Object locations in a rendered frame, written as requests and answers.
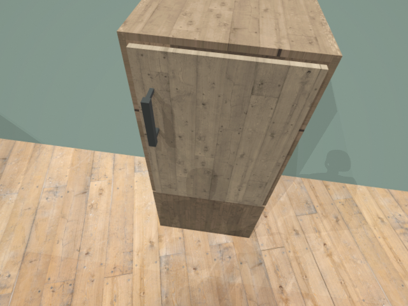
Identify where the cupboard door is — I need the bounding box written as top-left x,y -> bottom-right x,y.
126,43 -> 328,207

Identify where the handle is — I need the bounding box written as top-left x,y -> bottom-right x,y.
140,88 -> 159,147

